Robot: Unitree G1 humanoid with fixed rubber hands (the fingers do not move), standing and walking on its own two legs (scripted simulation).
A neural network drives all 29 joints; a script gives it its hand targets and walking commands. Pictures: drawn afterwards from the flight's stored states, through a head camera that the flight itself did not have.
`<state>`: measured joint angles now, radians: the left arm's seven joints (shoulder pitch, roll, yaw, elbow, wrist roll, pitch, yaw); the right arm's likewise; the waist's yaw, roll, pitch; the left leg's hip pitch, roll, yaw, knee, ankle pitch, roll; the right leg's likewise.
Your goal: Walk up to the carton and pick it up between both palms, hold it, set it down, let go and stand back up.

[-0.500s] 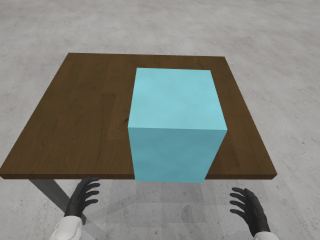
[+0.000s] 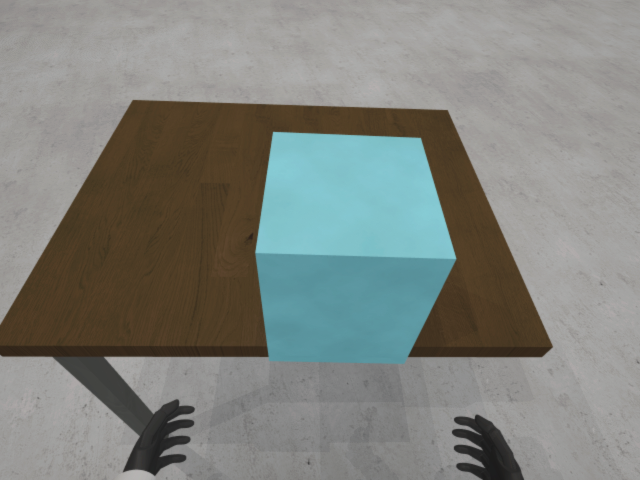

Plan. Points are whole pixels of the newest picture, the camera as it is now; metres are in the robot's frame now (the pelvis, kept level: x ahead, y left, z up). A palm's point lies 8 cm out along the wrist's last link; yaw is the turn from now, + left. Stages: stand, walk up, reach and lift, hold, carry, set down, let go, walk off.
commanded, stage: set down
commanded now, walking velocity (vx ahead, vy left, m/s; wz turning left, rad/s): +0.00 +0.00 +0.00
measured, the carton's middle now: (342, 253) +0.40 +0.00 +0.05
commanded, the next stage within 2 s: let go in 0.12 s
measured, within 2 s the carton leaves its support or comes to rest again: neither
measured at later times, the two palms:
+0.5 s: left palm (153, 461) +0.15 +0.22 -0.08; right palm out of the picture +0.14 -0.23 -0.09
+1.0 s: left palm out of the picture +0.02 +0.26 -0.14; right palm out of the picture +0.07 -0.24 -0.12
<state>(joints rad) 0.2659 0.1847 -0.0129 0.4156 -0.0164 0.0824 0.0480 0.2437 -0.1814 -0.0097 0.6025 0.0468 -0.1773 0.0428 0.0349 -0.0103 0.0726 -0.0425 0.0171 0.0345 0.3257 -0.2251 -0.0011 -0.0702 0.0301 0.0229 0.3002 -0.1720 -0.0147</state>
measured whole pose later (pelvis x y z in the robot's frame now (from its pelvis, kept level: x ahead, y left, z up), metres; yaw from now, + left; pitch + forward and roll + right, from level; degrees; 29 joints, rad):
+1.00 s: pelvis -0.02 +0.00 -0.02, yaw +7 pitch +0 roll -2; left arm 0.29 0.25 0.05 0.77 0.04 0.04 0.00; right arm 0.37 -0.21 -0.03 0.75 -0.04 0.00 0.02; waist 0.02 -0.01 -0.01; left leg -0.31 0.00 -0.07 0.63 -0.32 0.00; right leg -0.27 0.00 -0.10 0.54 -0.28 -0.01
